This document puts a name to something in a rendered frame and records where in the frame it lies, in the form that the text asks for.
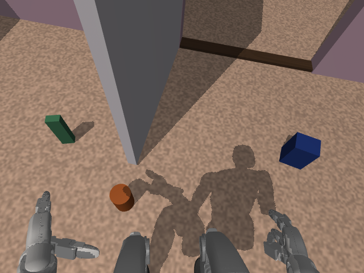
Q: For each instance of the left robot hand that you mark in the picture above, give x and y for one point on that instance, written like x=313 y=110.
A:
x=39 y=231

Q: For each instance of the left robot arm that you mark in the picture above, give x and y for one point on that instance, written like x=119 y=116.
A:
x=39 y=258

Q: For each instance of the right robot arm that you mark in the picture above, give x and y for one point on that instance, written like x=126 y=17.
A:
x=300 y=264

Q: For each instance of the right robot hand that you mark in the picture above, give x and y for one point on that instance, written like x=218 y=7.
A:
x=289 y=242

